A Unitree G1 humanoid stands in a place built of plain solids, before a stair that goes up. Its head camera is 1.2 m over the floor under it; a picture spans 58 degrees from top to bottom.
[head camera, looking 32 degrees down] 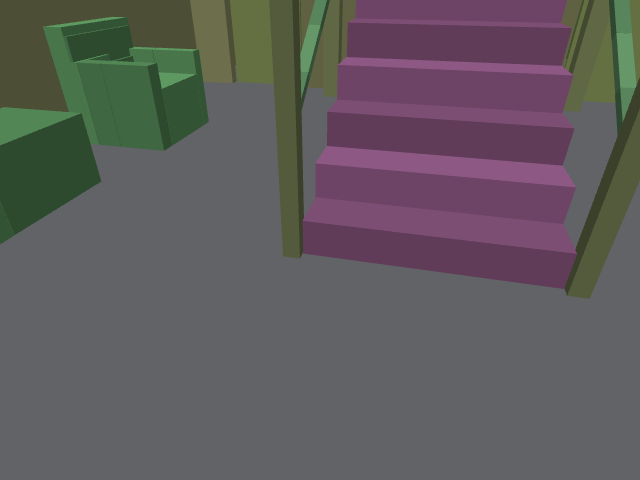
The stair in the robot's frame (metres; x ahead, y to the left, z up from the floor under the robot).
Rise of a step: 0.19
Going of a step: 0.26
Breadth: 1.20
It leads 14 degrees to the right of straight ahead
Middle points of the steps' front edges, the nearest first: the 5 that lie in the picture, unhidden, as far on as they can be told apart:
1.65 -0.50 0.19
1.90 -0.56 0.38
2.16 -0.62 0.56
2.41 -0.68 0.75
2.66 -0.74 0.94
